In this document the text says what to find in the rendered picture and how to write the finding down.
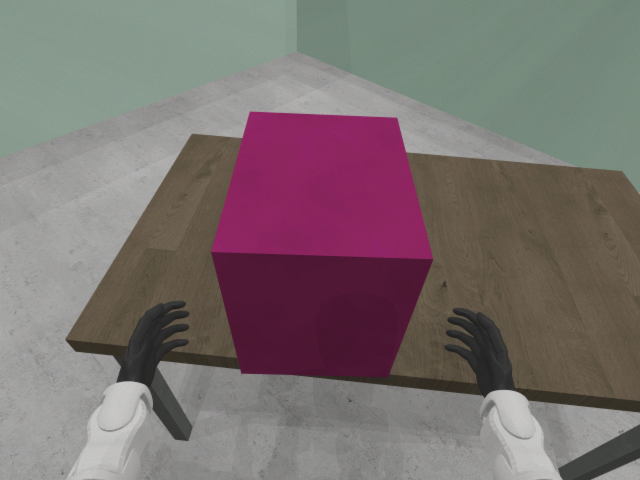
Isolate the robot left hand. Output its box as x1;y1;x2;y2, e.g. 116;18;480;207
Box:
116;301;189;388

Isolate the right robot forearm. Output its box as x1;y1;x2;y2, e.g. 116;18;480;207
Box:
479;390;563;480

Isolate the left robot forearm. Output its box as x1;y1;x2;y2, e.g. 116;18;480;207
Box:
66;381;153;480

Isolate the robot right hand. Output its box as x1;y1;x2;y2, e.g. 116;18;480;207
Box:
444;308;516;398

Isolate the table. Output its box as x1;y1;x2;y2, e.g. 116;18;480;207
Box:
65;134;640;480

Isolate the carton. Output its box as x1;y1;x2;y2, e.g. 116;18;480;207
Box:
211;112;433;377

